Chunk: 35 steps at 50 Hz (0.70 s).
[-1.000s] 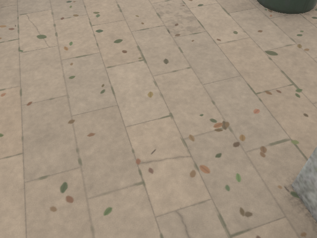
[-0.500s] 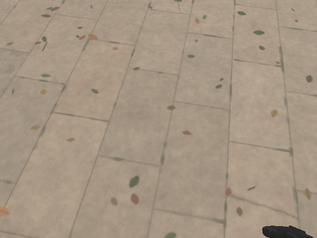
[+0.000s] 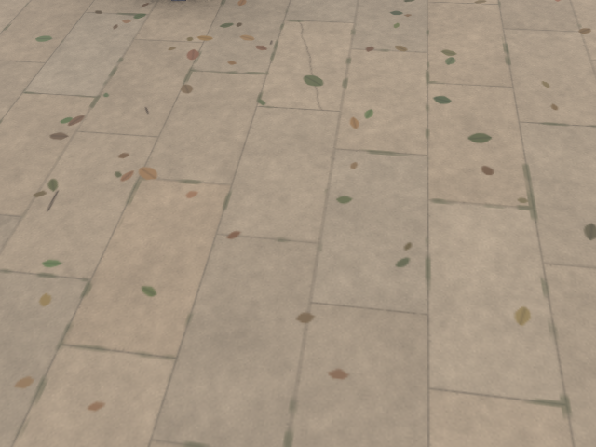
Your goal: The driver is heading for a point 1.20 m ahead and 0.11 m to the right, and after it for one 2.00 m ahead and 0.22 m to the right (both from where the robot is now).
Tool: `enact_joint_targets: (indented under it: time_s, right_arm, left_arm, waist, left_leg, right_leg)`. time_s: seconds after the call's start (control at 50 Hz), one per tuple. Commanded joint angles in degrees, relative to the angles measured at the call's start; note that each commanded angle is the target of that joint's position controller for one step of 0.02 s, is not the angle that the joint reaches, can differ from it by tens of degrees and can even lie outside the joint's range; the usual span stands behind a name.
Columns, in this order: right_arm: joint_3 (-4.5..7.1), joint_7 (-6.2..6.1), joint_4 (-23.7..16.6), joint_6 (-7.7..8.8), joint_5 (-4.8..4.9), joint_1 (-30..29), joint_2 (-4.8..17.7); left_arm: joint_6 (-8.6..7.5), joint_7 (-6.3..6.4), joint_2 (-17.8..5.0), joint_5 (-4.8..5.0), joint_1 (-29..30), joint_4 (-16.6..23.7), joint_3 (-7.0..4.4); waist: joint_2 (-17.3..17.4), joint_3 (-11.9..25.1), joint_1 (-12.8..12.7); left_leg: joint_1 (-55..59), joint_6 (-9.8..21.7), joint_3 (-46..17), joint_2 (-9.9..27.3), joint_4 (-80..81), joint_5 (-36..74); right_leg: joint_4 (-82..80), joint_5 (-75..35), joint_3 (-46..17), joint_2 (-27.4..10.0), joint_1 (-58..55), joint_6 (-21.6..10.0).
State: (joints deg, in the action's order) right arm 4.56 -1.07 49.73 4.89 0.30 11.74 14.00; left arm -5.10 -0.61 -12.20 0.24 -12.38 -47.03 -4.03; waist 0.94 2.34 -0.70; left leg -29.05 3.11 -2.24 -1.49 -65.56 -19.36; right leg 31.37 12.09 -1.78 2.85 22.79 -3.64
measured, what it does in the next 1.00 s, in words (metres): walks ahead: left foot, then right foot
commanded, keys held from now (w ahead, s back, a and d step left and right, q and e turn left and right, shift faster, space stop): w+e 0.36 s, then w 0.30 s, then w+q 0.34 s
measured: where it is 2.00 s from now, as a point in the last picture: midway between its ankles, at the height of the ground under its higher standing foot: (347, 261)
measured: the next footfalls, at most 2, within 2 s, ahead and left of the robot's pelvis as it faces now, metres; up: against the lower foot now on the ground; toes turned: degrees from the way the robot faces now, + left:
left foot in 0.34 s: +0.33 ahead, +0.10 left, +0.00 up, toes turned -15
right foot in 0.80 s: +0.51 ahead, -0.22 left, +0.00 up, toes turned -17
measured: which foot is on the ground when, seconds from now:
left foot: up 0.00-0.32, down 0.34-0.80, up 0.82-1.00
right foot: down 0.00-0.36, up 0.38-0.78, down 0.80-1.00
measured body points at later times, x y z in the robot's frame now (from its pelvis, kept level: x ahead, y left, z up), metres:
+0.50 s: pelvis +0.25 +0.01 +0.01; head +0.28 +0.02 +0.46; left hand +0.42 +0.26 -0.11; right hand +0.32 -0.27 -0.09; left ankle +0.29 +0.11 -0.73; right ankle +0.18 -0.11 -0.65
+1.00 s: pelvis +0.48 -0.11 +0.01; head +0.51 -0.12 +0.46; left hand +0.64 +0.13 -0.10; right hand +0.51 -0.40 -0.12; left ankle +0.53 +0.04 -0.65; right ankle +0.47 -0.21 -0.73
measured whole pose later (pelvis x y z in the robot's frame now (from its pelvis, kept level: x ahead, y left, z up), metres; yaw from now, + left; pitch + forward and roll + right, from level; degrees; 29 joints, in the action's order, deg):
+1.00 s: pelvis +0.48 -0.11 +0.01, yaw -10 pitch +2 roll -1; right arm 4.4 -0.3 51.3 2.8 1.9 13.0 16.8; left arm -5.2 -0.6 -13.3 -0.6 -13.0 -45.6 -4.0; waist 2.3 -1.1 -0.3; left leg -34.7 1.1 -2.2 5.3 -64.3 -16.6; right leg 20.3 9.9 6.7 0.3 12.2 -2.1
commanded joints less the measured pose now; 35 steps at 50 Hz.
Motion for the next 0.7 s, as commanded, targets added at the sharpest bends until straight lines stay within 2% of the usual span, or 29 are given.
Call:
enact_joint_targets:
  time_s: [0.02,0.06,0.08,0.12,0.18,0.24,0.28,0.3,0.32,0.34,0.36,0.38,0.4,0.42,0.44,0.48,0.5,0.56,0.6,0.64,0.7]
  right_arm:
    - [1.24,-0.67,-5.57,1.22,-1.08,-5.44,3.88]
    - [1.14,-0.66,-5.82,0.94,-1.25,-7.1,2.77]
    - [0.75,-0.52,-6.31,0.95,-1.09,-8.72,1.6]
    - [0.27,-0.24,-7.41,1.05,-0.38,-13.2,0.74]
    - [0.12,0.19,-8.69,1.26,0.35,-17.44,1.35]
    - [0.01,0.79,-10.41,2.16,0.74,-20.84,2.33]
    - [0.44,1.33,-10.7,3.06,0.87,-19.72,3.73]
    - [0.83,1.32,-9.99,3.38,0.85,-16.97,4.47]
    - [1.65,1.03,-8.62,3.55,0.54,-11.48,6.17]
    - [2.73,0.57,-6.91,3.49,-0.26,-1.77,9.18]
    - [4.05,0.15,-5.99,2.76,-1.07,6.26,14.04]
    - [3.39,0.38,-4.67,2.19,-0.3,7.76,10.94]
    - [2.26,0.37,-5.4,1.84,-0.08,4.96,6.65]
    - [1.6,0.64,-5.86,1.54,-0.14,1.61,4.89]
    - [0.95,1.2,-5.5,1.32,-0.15,-1.12,3.55]
    - [0.22,1.59,-4.46,1.69,-0.29,-2.72,2.58]
    - [0.04,1.62,-3.62,1.95,-0.51,-2.19,2.51]
    - [0.55,1.32,-1.7,1.88,0.19,-0.94,5.58]
    - [0.8,1.13,-0.74,1.57,0.65,0.15,7.24]
    - [0.98,1.3,0.38,1.48,1.22,2.41,8.77]
    - [0.91,1.5,2.42,1.12,2.1,6.44,9.77]
  left_arm:
    - [-0.2,0.61,-6.96,0.55,-1.38,2.97,-1.73]
    - [-0.25,1.1,-7.67,0.98,-2.54,2.41,-2.09]
    - [-0.21,1.49,-8.51,1.5,-3.66,2.0,-2.42]
    - [0.01,2.09,-8.87,1.79,-6.46,0.99,-2.7]
    - [0.46,2.14,-8.44,1.84,-9.31,-0.06,-2.78]
    - [1.01,2.14,-8.32,1.92,-10.87,-0.64,-2.98]
    - [1.27,2.15,-8.88,1.87,-10.32,-0.03,-3.27]
    - [1.42,2.23,-8.85,2.01,-9.3,0.49,-3.28]
    - [1.3,2.16,-8.27,1.83,-7.32,1.59,-3.13]
    - [0.83,1.85,-6.23,1.31,-4.0,3.45,-2.49]
    - [0.05,1.64,-2.65,2.01,-9.96,4.47,-1.31]
    - [-0.2,1.76,-5.38,2.24,-11.38,4.31,-1.28]
    - [0.0,1.74,-8.64,2.26,-9.65,3.7,-2.22]
    - [0.39,1.82,-8.3,1.8,-6.36,4.01,-2.18]
    - [0.61,1.93,-7.47,1.26,-4.13,4.66,-2.18]
    - [0.96,2.12,-6.14,1.24,-3.35,5.56,-2.23]
    - [1.05,1.94,-5.08,1.38,-2.64,5.87,-1.93]
    - [0.83,1.31,-3.8,0.2,2.3,8.01,-1.04]
    - [0.72,0.61,-2.68,0.18,6.22,8.94,-0.21]
    - [0.83,0.08,-3.31,0.56,9.62,9.66,-0.01]
    - [0.78,-0.55,-5.1,1.05,14.88,11.87,-0.11]
  waist:
    - [-4.92,2.46,0.43]
    - [-5.23,2.91,0.81]
    - [-5.59,2.74,0.37]
    - [-5.93,1.61,-1.04]
    - [-7.01,0.35,-2.61]
    - [-7.06,-0.11,-3.45]
    - [-7.37,0.57,-2.23]
    - [-7.62,1.37,-0.48]
    - [-7.57,3.78,2.35]
    - [-4.76,9.5,7.2]
    - [8.84,18.03,7.22]
    - [14.77,17.72,6.43]
    - [8.95,10.23,6.07]
    - [4.44,5.1,5.17]
    - [2.91,0.92,4.02]
    - [4.14,-1.66,1.78]
    - [4.35,-1.91,1.47]
    - [3.19,-2.43,1.36]
    - [3.24,-2.78,2.31]
    - [3.23,-2.86,3.5]
    - [3.36,-4.26,4.87]
  left_leg:
    - [-13.36,-0.93,-2.62,4.67,8.85,4.51]
    - [-9.08,-2.41,-0.7,2.84,16.36,7.08]
    - [-7.47,-2.83,-0.28,2.16,20.94,9.69]
    - [-5.45,-3.51,-0.44,1.15,27.95,15.38]
    - [-3.47,-3.7,-1.15,0.31,34.28,19.54]
    - [-1.0,-3.34,-1.76,-0.25,37.93,18.02]
    - [3.97,-2.62,-1.73,-0.91,41.56,15.78]
    - [9.13,-1.79,-1.34,-0.91,44.04,16.0]
    - [18.64,-0.24,-2.12,0.91,44.22,16.05]
    - [32.93,3.09,-7.65,8.01,41.93,15.91]
    - [53.23,12.4,-25.97,21.15,42.07,13.01]
    - [53.04,15.27,-37.76,26.39,45.97,6.04]
    - [46.25,13.47,-32.96,24.16,47.31,1.7]
    - [38.62,11.75,-26.57,21.37,49.21,2.83]
    - [31.53,10.84,-22.05,18.78,51.89,5.49]
    - [24.13,9.34,-15.54,15.71,55.14,11.31]
    - [23.17,9.32,-13.03,14.89,55.61,14.44]
    - [21.11,9.52,-7.5,13.78,56.51,23.45]
    - [18.88,8.48,-3.92,12.32,56.49,25.12]
    - [18.7,7.88,-2.62,12.11,56.06,23.99]
    - [22.6,7.62,-5.02,14.34,54.39,22.79]
  right_leg:
    - [-16.76,-5.6,-22.53,-13.84,-15.52,-9.75]
    - [-16.99,-13.3,-17.93,-11.81,-12.79,-9.84]
    - [-17.2,-14.58,-16.34,-10.96,-12.23,-9.72]
    - [-17.65,-13.96,-15.84,-10.54,-11.56,-9.22]
    - [-17.0,-12.04,-16.98,-10.5,-12.31,-8.73]
    - [-14.52,-10.9,-19.89,-11.16,-14.12,-8.55]
    - [-11.93,-10.07,-22.36,-10.91,-14.96,-7.95]
    - [-9.64,-11.08,-22.58,-9.82,-14.13,-7.12]
    - [-4.74,-14.42,-21.38,-7.72,-10.44,-5.66]
    - [7.32,-13.27,-17.61,-4.82,-2.56,-3.55]
    - [25.09,2.0,-9.73,1.8,15.02,0.62]
    - [34.95,20.34,-8.48,-0.32,23.38,1.17]
    - [39.9,16.66,-8.93,-3.17,26.43,1.18]
    - [40.48,12.19,-7.06,-5.13,25.38,1.18]
    - [38.16,8.95,-6.48,-6.07,23.65,1.17]
    - [33.4,5.81,-6.03,-7.7,19.37,0.97]
    - [30.95,4.38,-5.08,-7.72,19.26,1.21]
    - [20.13,-3.08,-1.99,-8.62,17.8,2.63]
    - [12.04,-9.14,0.08,-7.94,13.57,2.85]
    - [6.67,-12.42,1.51,-6.67,9.91,2.82]
    - [1.31,-10.81,1.48,-5.78,8.45,2.0]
